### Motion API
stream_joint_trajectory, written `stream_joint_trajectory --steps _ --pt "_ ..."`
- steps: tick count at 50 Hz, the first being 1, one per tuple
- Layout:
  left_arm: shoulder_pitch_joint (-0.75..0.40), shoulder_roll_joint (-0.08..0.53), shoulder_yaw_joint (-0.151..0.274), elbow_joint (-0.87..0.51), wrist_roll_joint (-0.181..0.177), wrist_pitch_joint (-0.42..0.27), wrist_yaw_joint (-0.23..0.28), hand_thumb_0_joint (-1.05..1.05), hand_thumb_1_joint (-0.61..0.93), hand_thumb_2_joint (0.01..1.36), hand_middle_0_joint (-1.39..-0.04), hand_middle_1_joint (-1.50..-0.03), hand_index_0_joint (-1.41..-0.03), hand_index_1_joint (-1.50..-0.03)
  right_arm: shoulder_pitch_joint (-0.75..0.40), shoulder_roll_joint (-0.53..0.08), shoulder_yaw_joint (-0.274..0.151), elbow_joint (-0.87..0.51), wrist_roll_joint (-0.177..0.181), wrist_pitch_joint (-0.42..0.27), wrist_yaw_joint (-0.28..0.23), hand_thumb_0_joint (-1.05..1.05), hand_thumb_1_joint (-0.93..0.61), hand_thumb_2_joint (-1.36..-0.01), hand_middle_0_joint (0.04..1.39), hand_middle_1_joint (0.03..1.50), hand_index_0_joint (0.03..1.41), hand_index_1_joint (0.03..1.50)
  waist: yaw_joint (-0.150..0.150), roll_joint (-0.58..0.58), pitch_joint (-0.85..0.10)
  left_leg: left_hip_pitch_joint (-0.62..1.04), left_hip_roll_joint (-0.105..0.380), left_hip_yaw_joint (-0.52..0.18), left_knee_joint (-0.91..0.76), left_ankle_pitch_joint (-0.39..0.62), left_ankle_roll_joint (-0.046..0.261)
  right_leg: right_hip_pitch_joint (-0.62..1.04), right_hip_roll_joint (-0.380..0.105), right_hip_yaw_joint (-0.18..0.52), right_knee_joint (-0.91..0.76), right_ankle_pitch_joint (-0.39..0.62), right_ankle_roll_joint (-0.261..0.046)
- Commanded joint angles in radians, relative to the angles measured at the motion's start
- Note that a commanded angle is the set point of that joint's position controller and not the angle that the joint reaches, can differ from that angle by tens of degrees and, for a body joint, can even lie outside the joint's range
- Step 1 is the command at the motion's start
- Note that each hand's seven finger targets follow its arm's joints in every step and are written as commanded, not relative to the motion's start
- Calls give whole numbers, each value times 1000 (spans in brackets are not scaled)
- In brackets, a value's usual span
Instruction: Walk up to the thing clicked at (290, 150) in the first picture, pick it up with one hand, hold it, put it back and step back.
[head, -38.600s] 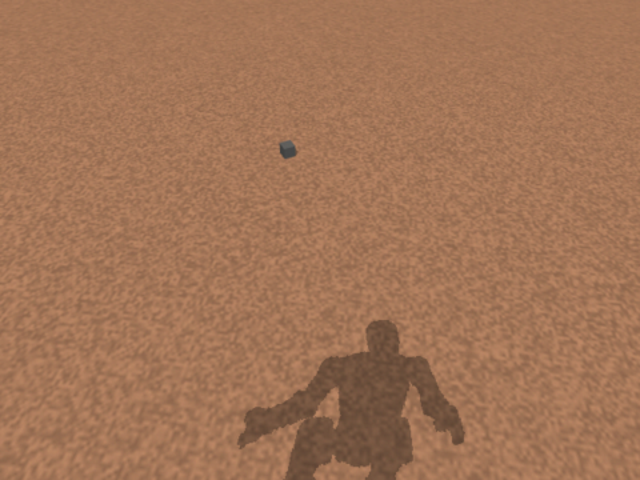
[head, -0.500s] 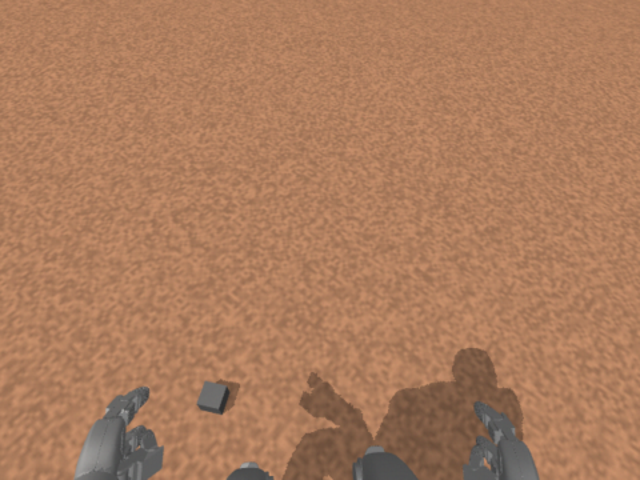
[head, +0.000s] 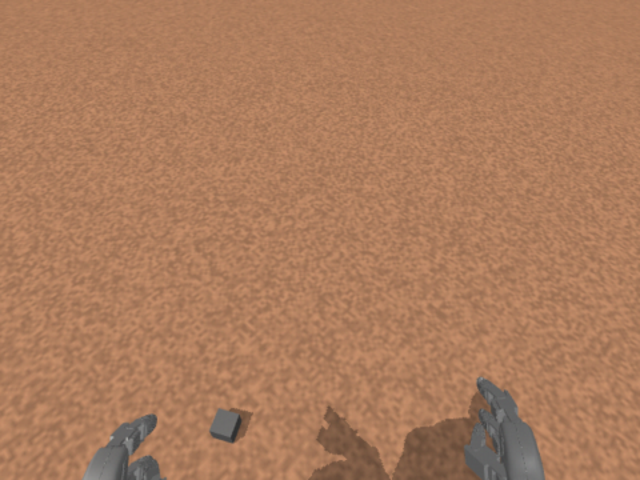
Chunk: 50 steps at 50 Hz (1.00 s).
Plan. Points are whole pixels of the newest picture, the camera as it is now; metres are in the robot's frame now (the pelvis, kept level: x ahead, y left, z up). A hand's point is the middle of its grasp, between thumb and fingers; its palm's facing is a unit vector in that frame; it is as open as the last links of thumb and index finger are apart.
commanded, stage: home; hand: left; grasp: from above
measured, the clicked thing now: (226, 425) +0.41 +0.23 -0.69
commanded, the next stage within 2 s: stand in 1.68 s
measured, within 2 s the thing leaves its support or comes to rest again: neither
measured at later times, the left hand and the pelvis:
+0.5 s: hand out of the picture +0.16 +0.18 -0.05, palm faces +0.04 -0.98 -0.20, open 7.4 cm; pelvis +0.00 +0.00 +0.00, yaw +0 degrees
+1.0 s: hand out of the picture +0.16 +0.18 -0.05, palm faces +0.03 -0.98 -0.21, open 7.4 cm; pelvis +0.00 +0.00 +0.00, yaw +0 degrees
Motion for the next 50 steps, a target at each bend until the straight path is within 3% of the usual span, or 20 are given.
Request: stream_joint_trajectory --steps 1,5,11,25,28,38,41,43,45,50 --pt "-26 100 58 -200 6 -59 7 0 900 899 -199 -299 -199 -299 -47 -125 -53 -137 -1 -61 -7 0 -901 -899 200 299 200 299 -11 39 -94 71 -11 26 -189 264 8 102 34 -34 -120 167 -33" --pt "-10 97 62 -196 3 -59 11 0 900 899 -199 -299 -199 -299 -49 -123 -51 -142 1 -58 -8 0 -901 -899 200 299 199 299 -5 10 -98 59 -13 26 -185 264 11 115 33 -34 -123 169 -33" --pt "-11 99 59 -187 -1 -63 6 0 900 899 -199 -299 -199 -299 -40 -131 -57 -128 -1 -57 -7 0 -901 -899 200 299 200 299 -4 26 -115 80 -2 17 -181 352 -1 114 38 -40 -96 218 -37" --pt "-28 105 72 -182 2 -56 4 0 900 899 -199 -299 -199 -299 -52 -123 -57 -140 1 -61 -10 0 -901 -899 200 299 199 299 -4 -15 -53 27 -16 47 -177 171 20 100 27 -18 -150 102 -22" --pt "-10 104 69 -192 2 -56 4 0 900 899 -199 -299 -199 -299 -44 -124 -59 -136 1 -62 -10 0 -901 -899 200 299 200 299 -9 4 -97 53 -14 45 -165 244 16 116 28 -20 -130 164 -26" --pt "-43 114 67 -213 2 -61 8 0 900 899 -199 -299 -199 -299 -47 -128 -60 -134 1 -63 -13 0 -901 -899 200 299 200 299 -12 7 -101 56 -11 40 -166 254 15 118 28 -21 -126 170 -27" --pt "-27 101 56 -183 4 -53 7 0 900 899 -199 -299 -199 -299 -53 -127 -57 -135 2 -61 -13 0 -901 -899 200 299 200 299 -10 -17 -53 33 -12 42 -170 213 20 105 28 -23 -139 139 -23" --pt "-12 112 70 -169 4 -51 5 0 900 899 -199 -299 -199 -299 -46 -131 -61 -126 2 -60 -12 0 -901 -899 200 299 200 299 -8 21 -64 41 -8 35 -182 216 12 97 29 -24 -125 130 -29" --pt "-28 103 52 -203 3 -52 4 0 900 899 -199 -299 -199 -299 -51 -129 -59 -137 2 -58 -10 0 -901 -899 200 299 200 299 -8 13 -77 46 -6 28 -182 232 11 102 31 -28 -122 143 -30" --pt "-36 105 57 -209 1 -53 6 0 900 899 -199 -299 -199 -298 -48 -125 -58 -142 2 -58 -10 0 -901 -900 200 300 200 300 -10 7 -86 44 -10 36 -170 244 14 106 30 -25 -122 160 -28"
